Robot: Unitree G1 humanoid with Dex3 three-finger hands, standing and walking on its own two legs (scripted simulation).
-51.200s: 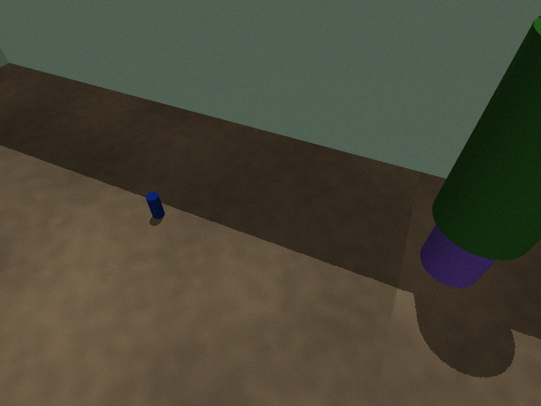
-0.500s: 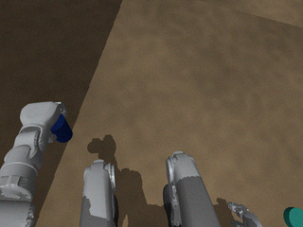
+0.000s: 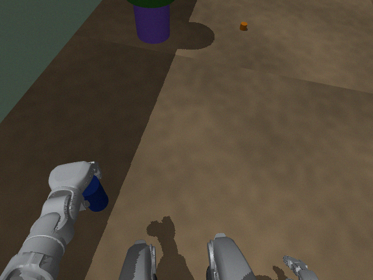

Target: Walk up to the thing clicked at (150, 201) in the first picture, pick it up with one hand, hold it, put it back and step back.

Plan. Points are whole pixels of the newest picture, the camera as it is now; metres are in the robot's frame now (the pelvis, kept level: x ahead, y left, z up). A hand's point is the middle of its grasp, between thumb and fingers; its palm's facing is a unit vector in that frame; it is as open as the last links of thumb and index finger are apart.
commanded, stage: lift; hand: left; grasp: from above
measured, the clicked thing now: (92, 194) +0.37 +0.23 -0.15
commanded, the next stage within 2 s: hold in 0.58 s
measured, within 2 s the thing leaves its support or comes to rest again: neither
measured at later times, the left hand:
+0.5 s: hand (68, 169) +0.36 +0.22 +0.02, palm faces -0.43 -0.09 -0.90, open 8.7 cm
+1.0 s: hand (58, 154) +0.37 +0.22 +0.07, palm faces -0.43 -0.07 -0.90, open 8.6 cm
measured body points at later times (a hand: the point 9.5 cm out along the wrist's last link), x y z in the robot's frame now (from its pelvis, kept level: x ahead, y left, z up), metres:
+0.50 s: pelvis +0.04 +0.00 +0.10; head +0.10 +0.00 +0.55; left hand +0.38 +0.23 +0.07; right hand +0.12 -0.27 -0.02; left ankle +0.06 +0.12 -0.59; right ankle +0.07 -0.15 -0.59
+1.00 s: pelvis +0.06 +0.00 +0.13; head +0.09 -0.01 +0.58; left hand +0.39 +0.22 +0.12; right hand +0.16 -0.27 +0.01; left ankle +0.06 +0.12 -0.59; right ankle +0.07 -0.15 -0.59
